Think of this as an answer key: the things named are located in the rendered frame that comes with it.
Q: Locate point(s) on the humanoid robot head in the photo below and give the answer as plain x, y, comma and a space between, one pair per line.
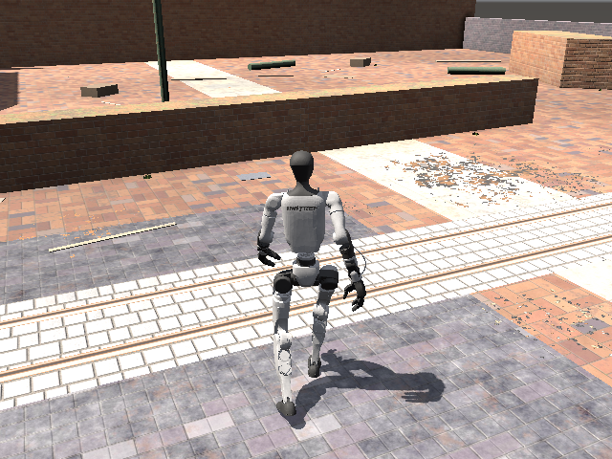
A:
302, 165

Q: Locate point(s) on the robot right hand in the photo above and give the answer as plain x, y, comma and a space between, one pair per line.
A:
361, 293

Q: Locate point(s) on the robot torso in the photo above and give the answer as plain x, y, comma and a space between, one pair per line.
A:
304, 229

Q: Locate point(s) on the left robot upper arm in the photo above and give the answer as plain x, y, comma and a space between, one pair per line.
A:
269, 214

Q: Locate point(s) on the robot right forearm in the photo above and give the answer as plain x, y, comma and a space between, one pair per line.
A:
350, 260

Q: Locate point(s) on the robot left forearm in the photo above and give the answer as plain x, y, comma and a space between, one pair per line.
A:
262, 247

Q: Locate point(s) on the right robot upper arm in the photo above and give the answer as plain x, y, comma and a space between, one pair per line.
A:
332, 200

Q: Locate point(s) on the robot left hand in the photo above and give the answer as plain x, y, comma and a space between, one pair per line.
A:
270, 253

